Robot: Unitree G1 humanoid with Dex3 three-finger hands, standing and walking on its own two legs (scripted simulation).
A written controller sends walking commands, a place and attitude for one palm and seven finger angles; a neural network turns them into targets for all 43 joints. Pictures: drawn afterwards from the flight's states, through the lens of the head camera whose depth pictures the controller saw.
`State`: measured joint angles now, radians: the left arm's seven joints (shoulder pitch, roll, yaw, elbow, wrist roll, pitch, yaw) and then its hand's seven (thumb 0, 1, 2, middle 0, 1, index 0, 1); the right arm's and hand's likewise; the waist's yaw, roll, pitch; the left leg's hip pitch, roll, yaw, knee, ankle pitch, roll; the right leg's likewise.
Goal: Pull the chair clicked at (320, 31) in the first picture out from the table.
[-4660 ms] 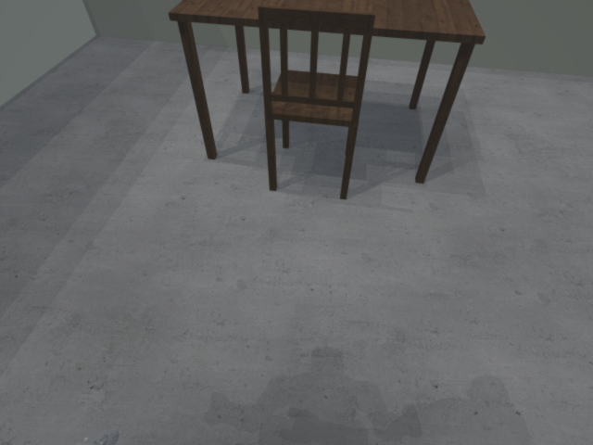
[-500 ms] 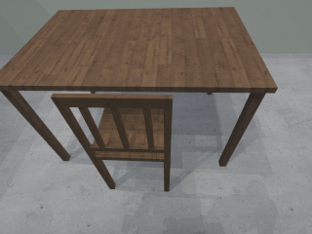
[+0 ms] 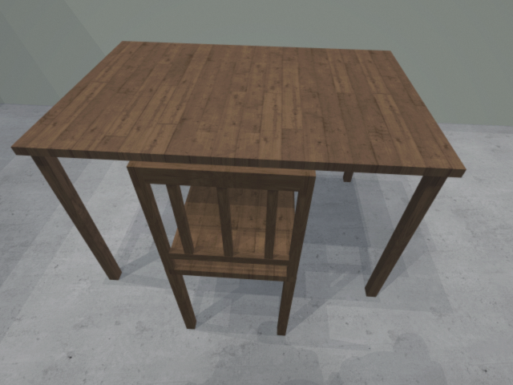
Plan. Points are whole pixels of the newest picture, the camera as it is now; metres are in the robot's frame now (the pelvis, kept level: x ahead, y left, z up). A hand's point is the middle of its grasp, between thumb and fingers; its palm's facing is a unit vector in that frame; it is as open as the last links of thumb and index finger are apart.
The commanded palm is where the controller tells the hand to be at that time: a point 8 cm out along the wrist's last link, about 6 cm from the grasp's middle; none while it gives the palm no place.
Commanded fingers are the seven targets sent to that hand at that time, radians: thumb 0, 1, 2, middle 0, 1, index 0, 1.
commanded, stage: come to a stop and stand still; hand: left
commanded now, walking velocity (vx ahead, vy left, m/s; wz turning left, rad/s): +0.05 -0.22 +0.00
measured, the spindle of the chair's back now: (226, 223) +0.50 +0.10 -0.11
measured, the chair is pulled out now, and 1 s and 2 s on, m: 0.00 0.00 0.00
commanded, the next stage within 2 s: look again from close up in 0.92 s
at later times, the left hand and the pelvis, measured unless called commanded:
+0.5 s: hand out of the picture +0.05 +0.15 -0.16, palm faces +0.00 -0.98 -0.22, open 7.2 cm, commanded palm none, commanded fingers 0.00 0.90 0.90 -0.20 -0.30 -0.20 -0.30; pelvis +0.02 -0.03 +0.01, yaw +0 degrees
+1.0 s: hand out of the picture +0.03 +0.13 -0.16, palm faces +0.04 -0.98 -0.21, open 7.3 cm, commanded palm none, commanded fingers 0.00 0.90 0.90 -0.20 -0.30 -0.20 -0.30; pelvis +0.03 -0.04 +0.01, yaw +1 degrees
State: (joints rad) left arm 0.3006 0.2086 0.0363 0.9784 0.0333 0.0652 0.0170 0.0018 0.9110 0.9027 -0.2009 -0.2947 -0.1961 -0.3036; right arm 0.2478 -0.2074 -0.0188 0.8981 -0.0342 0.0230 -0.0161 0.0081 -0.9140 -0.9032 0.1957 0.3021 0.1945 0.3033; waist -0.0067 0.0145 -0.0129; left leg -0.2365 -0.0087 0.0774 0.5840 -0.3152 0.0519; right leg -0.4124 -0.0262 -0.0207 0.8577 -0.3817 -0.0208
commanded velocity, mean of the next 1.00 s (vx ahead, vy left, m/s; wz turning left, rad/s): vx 0.00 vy -0.02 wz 0.00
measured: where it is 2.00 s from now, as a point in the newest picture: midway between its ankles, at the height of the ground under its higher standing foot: outside the picture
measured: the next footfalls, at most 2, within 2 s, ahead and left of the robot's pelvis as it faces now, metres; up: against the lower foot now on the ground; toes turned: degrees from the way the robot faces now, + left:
right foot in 0.24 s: +0.08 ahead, -0.11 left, +0.00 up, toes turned -1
